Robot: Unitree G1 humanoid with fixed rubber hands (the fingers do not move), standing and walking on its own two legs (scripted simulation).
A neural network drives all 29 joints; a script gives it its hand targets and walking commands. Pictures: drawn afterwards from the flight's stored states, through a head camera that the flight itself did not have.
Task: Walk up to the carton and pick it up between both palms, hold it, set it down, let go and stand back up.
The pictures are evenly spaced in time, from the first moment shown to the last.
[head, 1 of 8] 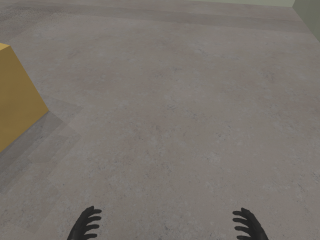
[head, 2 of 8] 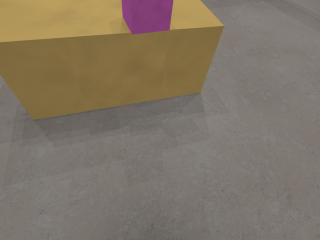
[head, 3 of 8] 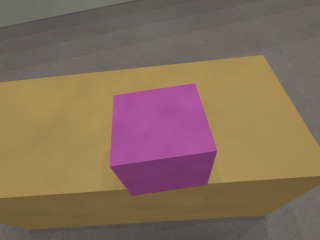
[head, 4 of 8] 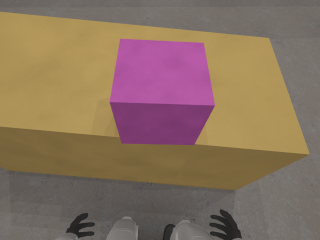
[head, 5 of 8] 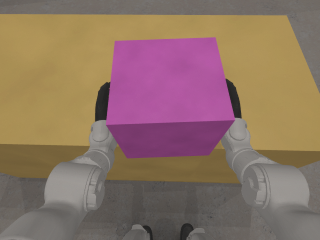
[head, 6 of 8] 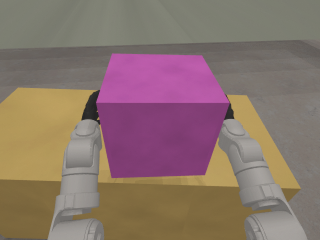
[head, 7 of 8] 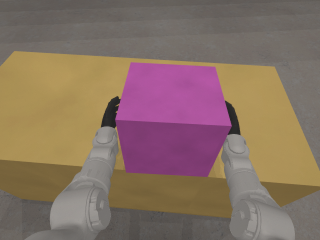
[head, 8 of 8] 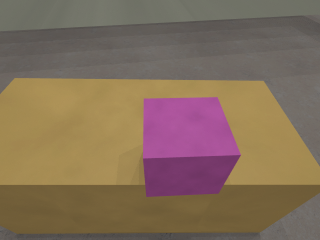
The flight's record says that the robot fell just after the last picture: no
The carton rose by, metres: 0.22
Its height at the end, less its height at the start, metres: +0.00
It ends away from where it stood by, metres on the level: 0.02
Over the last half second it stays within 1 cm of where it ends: yes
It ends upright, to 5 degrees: yes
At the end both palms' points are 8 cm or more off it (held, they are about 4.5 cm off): yes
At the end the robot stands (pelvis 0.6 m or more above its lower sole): yes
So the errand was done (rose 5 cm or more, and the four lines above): yes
